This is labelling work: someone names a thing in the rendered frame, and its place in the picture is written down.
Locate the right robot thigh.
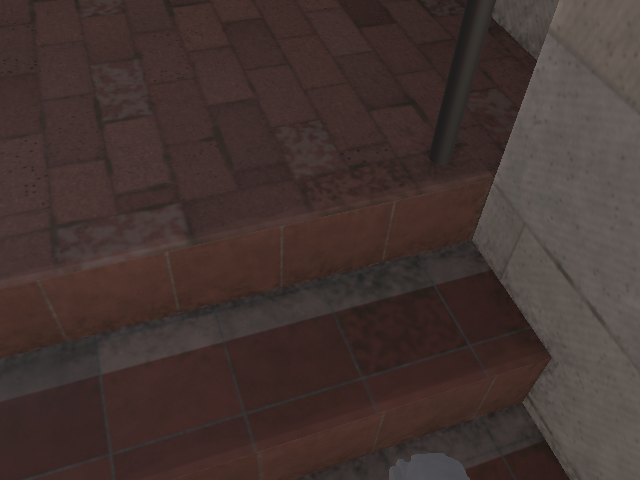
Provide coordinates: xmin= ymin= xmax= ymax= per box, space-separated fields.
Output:
xmin=389 ymin=453 xmax=470 ymax=480

